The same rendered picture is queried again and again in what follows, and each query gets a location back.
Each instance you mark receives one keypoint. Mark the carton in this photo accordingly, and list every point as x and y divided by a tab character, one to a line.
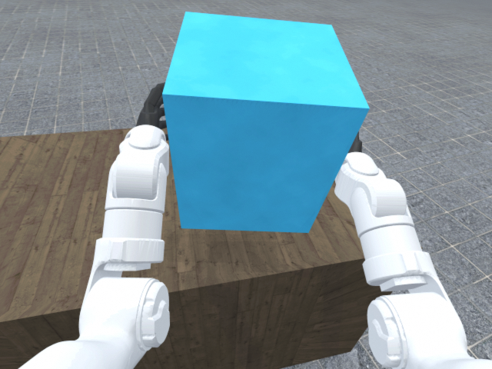
260	114

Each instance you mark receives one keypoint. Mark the robot left hand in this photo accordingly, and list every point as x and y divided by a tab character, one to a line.
151	112

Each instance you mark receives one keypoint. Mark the robot right forearm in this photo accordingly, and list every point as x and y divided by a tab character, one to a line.
393	256

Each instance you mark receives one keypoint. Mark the right robot upper arm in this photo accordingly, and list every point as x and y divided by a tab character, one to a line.
418	331

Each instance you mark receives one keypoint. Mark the left robot upper arm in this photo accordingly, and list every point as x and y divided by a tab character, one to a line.
122	319

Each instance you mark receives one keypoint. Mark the robot right hand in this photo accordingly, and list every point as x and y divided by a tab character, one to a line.
357	145

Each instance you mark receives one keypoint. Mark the robot left forearm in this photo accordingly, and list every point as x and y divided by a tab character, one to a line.
135	203

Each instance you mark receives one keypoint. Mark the pedestal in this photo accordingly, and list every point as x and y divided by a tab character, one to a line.
237	299

